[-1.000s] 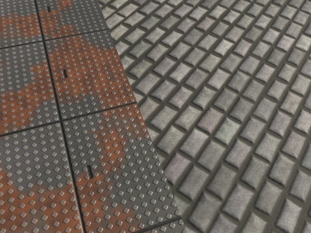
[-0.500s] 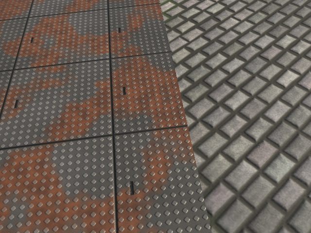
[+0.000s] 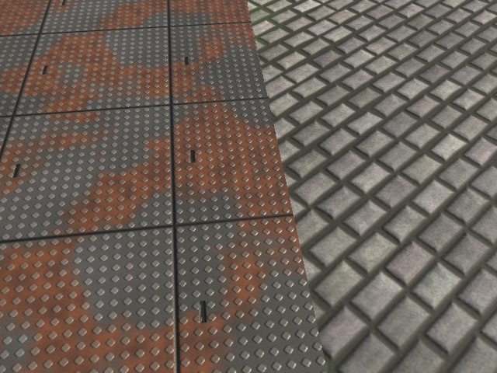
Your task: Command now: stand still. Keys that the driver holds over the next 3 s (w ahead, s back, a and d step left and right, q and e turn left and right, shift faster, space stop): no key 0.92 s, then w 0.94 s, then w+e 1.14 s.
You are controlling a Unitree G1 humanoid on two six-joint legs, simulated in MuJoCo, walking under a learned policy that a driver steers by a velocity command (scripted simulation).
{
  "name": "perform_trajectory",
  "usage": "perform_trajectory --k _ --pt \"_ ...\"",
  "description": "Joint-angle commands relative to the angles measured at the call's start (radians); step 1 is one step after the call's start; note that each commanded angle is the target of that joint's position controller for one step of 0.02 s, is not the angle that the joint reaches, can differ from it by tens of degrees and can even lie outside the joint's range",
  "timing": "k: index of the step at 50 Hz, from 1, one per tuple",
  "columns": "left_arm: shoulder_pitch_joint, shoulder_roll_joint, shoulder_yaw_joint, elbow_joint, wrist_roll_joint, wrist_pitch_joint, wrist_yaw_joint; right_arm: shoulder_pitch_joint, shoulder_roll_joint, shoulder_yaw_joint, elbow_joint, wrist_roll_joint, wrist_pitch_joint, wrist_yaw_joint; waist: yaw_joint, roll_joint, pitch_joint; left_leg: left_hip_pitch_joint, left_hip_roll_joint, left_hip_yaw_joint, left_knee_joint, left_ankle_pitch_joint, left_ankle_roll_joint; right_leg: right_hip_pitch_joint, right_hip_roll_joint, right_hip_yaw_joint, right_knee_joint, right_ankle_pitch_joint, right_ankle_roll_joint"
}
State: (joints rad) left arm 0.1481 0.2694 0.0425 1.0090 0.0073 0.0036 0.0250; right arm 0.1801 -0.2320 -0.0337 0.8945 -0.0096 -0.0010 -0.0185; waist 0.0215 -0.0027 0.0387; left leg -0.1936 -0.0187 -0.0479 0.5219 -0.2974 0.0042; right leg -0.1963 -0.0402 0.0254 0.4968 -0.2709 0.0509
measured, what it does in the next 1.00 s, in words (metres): stands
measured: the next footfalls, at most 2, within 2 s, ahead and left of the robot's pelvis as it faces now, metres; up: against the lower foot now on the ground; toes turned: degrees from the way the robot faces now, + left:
left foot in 1.60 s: +0.42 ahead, +0.10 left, +0.00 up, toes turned +1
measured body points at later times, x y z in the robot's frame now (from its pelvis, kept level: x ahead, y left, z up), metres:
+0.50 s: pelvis +0.00 +0.00 +0.00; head +0.01 +0.00 +0.45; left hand +0.03 +0.26 -0.15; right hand +0.06 -0.26 -0.14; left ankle -0.01 +0.12 -0.74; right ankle +0.00 -0.15 -0.74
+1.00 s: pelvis +0.00 -0.01 +0.00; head +0.01 -0.01 +0.45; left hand +0.00 +0.24 -0.16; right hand +0.02 -0.26 -0.16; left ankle -0.01 +0.12 -0.73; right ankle +0.00 -0.15 -0.73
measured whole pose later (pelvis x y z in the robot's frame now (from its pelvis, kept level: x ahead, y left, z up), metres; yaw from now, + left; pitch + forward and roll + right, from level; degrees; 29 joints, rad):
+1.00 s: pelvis +0.00 -0.01 +0.00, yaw +0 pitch -1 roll +0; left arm 0.29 0.20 0.01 1.10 -0.01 0.00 0.05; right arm 0.26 -0.21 -0.01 1.09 0.01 0.00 -0.04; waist 0.00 0.00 0.02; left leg -0.22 -0.01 -0.05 0.55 -0.34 -0.01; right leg -0.23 -0.03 0.02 0.56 -0.33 0.02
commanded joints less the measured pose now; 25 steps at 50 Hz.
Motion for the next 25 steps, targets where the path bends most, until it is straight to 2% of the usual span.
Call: perform_trajectory --k 1,12,25 --pt "0.001 0.107 0.019 -0.019 -0.001 -0.009 0.006 -0.011 -0.130 -0.025 -0.029 0.001 -0.013 -0.005 -0.001 0.020 -0.027 -0.028 0.062 -0.060 -0.117 0.171 0.032 0.017 -0.005 -0.006 -0.055 0.139 -0.014" --pt "0.046 0.101 0.011 0.031 -0.003 -0.011 0.014 0.005 -0.118 -0.014 0.043 0.005 -0.009 -0.008 -0.005 0.014 -0.020 -0.022 0.041 -0.034 -0.115 0.163 0.026 0.005 -0.001 -0.012 -0.062 0.136 -0.016" --pt "0.099 0.075 -0.001 0.058 -0.004 -0.010 0.019 0.036 -0.109 -0.003 0.107 0.008 -0.006 -0.013 -0.010 0.005 -0.005 -0.033 0.028 -0.014 -0.111 0.156 0.017 -0.006 0.007 -0.018 -0.064 0.129 -0.022"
